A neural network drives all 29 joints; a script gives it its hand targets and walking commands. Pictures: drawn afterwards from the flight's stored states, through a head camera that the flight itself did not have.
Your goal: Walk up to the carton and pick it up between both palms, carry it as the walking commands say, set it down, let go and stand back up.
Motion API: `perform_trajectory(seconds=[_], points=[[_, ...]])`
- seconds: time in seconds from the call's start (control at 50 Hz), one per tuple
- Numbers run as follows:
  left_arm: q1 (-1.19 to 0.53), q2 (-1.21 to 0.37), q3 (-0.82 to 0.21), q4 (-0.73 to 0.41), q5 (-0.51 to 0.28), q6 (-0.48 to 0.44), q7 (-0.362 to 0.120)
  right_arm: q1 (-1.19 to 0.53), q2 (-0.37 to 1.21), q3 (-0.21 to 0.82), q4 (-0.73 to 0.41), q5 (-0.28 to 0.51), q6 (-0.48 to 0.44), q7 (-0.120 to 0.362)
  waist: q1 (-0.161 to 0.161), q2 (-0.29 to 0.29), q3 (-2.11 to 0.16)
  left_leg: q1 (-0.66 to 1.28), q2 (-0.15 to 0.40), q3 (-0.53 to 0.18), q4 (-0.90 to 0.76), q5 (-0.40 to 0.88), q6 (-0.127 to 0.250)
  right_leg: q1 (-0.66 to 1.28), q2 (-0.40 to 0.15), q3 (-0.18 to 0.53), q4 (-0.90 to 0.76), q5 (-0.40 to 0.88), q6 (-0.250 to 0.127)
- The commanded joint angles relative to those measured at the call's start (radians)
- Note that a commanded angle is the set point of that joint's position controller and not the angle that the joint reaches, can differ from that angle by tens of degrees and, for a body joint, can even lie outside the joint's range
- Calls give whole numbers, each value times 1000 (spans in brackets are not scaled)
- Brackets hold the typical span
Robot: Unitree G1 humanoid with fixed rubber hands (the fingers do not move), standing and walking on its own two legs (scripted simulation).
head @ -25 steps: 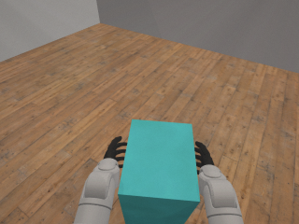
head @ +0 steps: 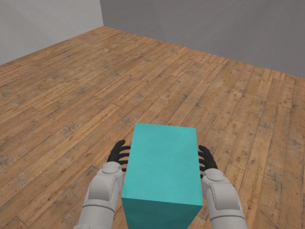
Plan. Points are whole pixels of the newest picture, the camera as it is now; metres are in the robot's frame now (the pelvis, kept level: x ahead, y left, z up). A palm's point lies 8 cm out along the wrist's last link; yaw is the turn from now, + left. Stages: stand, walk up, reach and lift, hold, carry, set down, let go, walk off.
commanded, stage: carry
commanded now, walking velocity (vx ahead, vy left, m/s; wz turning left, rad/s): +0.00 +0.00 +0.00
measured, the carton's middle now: (159, 183) +0.30 +0.00 -0.04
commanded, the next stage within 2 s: hold in 0.78 s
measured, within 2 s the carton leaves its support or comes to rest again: neither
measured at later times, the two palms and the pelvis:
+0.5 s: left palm (114, 163) +0.31 +0.12 +0.04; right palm (209, 171) +0.30 -0.13 +0.04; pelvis +0.01 +0.00 +0.00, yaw +0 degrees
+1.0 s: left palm (119, 177) +0.27 +0.10 +0.04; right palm (222, 185) +0.26 -0.15 +0.04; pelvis -0.01 +0.00 +0.01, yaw -7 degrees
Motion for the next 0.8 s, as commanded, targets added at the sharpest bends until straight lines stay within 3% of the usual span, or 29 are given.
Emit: perform_trajectory(seconds=[0.0,0.76,0.78], points=[[-419,-914,-467,-121,-216,-57,-207,-412,934,482,-118,219,-54,214,2,0,-288,187,107,-103,-29,377,6,42,-97,84,-68,285,0],[-403,-938,-477,-131,-230,-40,-208,-410,948,492,-151,226,-34,211,5,-2,-281,192,104,-100,-16,382,2,36,-92,85,-57,296,-2],[-52,-1016,-466,-109,-174,21,-215,-140,875,443,-26,176,-12,224,-22,-62,-147,613,-104,-282,-38,725,2,-101,101,328,-125,646,14]])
